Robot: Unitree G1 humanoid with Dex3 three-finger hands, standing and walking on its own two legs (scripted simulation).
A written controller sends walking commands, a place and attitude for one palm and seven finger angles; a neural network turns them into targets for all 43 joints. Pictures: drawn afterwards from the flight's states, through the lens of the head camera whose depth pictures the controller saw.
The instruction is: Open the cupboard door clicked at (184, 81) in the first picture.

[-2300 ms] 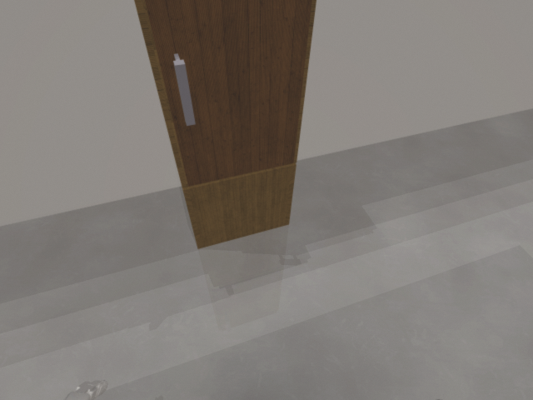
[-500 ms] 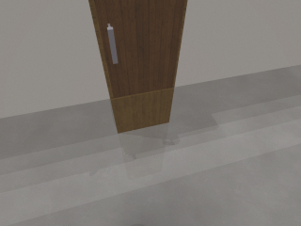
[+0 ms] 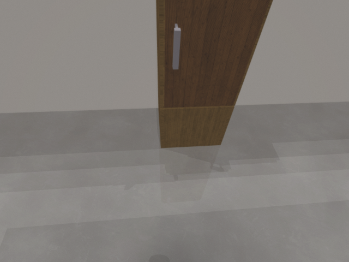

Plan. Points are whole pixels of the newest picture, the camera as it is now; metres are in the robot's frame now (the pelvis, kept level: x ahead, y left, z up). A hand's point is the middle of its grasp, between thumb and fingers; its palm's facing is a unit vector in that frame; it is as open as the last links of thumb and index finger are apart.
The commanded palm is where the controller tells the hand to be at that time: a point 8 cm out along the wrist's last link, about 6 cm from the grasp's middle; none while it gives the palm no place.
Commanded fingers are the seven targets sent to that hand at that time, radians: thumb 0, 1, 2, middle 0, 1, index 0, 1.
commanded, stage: take the last steps up to it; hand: left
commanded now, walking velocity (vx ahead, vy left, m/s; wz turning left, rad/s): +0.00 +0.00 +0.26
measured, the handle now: (175, 47) +0.90 +0.03 +0.02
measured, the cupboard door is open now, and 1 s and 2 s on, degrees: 0 0 0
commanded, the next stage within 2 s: come to a stop and stand still in 1.28 s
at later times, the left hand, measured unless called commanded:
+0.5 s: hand out of the picture -0.08 +0.08 -0.17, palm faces +0.17 -0.98 -0.13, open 7.4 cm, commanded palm none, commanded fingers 0.00 0.90 0.90 -0.20 -0.30 -0.20 -0.30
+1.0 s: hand (136, 223) +0.25 +0.12 -0.18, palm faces -0.06 -0.98 -0.18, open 7.4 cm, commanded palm none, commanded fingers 0.00 0.90 0.90 -0.20 -0.30 -0.20 -0.30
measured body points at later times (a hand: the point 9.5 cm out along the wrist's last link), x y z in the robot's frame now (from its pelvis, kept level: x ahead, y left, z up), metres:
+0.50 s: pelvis +0.02 -0.05 +0.00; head +0.02 -0.05 +0.45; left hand -0.08 +0.13 -0.16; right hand +0.07 -0.29 -0.15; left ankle +0.02 +0.09 -0.70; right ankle -0.02 -0.14 -0.74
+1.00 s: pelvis +0.16 -0.08 -0.01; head +0.18 -0.06 +0.44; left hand +0.25 +0.17 -0.16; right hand +0.06 -0.28 -0.15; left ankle +0.06 +0.07 -0.74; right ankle +0.29 -0.24 -0.70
